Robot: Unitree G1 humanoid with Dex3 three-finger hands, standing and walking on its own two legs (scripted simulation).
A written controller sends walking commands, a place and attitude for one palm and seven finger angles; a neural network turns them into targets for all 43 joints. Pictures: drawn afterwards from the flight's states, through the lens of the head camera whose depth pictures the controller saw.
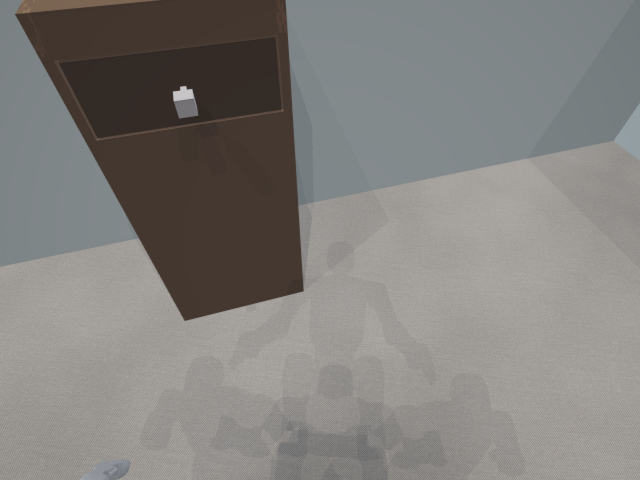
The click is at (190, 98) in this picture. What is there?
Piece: drawer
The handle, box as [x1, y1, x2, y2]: [173, 86, 197, 118]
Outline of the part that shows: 174,91 173,98 179,118 197,115 192,90 187,90 185,86 180,87 179,91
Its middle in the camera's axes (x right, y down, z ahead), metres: -0.27 -0.27 +0.75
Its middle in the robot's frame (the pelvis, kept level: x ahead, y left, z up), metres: +0.75 +0.31 +0.08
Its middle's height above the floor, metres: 0.85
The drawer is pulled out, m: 0.00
